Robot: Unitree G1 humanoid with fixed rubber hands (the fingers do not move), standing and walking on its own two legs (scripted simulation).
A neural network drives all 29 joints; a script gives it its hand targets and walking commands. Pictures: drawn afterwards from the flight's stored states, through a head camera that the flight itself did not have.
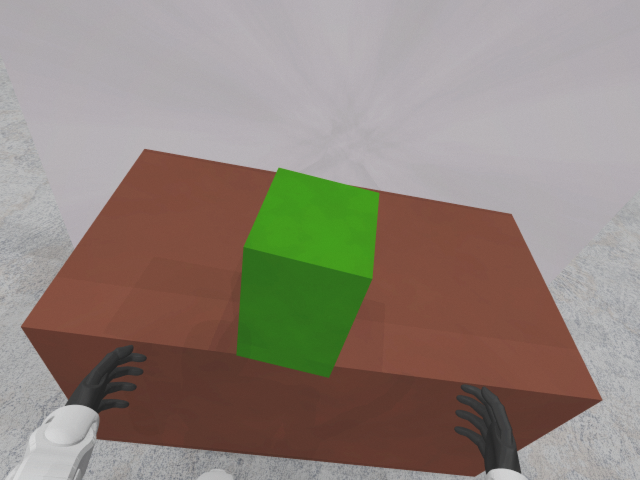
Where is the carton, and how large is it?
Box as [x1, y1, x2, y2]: [236, 168, 378, 377]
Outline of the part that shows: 278,168 243,247 236,354 328,377 372,277 378,193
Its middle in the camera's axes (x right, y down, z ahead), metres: -0.03 +0.06 +0.66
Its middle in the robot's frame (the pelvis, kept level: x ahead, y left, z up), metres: +0.46 +0.02 -0.04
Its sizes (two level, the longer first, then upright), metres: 0.189 0.170 0.281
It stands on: a pedestal, 0.55 m high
